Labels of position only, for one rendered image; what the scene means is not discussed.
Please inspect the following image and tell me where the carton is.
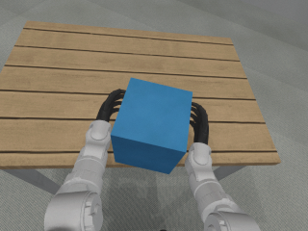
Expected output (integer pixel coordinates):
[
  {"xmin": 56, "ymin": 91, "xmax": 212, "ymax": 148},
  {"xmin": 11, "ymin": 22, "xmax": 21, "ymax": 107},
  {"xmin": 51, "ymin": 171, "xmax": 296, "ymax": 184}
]
[{"xmin": 110, "ymin": 77, "xmax": 193, "ymax": 174}]

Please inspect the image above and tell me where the table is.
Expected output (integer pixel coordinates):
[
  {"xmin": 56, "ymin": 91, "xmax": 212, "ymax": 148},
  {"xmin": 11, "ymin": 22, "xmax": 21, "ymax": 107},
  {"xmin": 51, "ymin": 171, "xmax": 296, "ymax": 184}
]
[{"xmin": 0, "ymin": 20, "xmax": 281, "ymax": 195}]

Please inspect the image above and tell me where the left robot upper arm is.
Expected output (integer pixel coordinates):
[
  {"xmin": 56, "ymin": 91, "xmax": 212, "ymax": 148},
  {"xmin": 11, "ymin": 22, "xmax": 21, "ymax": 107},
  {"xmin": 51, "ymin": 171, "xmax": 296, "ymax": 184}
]
[{"xmin": 45, "ymin": 191, "xmax": 103, "ymax": 231}]

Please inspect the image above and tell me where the left robot hand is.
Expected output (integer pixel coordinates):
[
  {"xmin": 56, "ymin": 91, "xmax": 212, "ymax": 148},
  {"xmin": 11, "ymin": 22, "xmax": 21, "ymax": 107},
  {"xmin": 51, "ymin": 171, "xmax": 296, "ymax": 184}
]
[{"xmin": 96, "ymin": 89, "xmax": 126, "ymax": 122}]

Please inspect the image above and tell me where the right robot hand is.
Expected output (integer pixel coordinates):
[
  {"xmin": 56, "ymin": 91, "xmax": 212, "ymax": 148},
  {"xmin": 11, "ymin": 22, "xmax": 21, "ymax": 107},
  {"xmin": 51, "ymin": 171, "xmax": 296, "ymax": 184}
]
[{"xmin": 190, "ymin": 102, "xmax": 209, "ymax": 145}]

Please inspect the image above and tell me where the right robot upper arm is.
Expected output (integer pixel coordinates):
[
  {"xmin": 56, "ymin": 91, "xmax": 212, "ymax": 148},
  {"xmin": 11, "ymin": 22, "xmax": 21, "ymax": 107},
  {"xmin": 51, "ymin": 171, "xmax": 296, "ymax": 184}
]
[{"xmin": 203, "ymin": 211, "xmax": 261, "ymax": 231}]

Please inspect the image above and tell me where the robot left forearm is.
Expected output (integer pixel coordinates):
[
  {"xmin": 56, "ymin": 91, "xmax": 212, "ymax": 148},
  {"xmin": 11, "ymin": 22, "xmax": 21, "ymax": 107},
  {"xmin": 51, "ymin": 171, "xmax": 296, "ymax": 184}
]
[{"xmin": 44, "ymin": 119, "xmax": 112, "ymax": 231}]

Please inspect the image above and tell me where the robot right forearm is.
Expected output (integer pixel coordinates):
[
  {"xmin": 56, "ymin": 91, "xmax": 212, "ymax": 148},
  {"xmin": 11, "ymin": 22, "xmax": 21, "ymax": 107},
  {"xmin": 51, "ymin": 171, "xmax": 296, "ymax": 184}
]
[{"xmin": 184, "ymin": 142, "xmax": 246, "ymax": 223}]

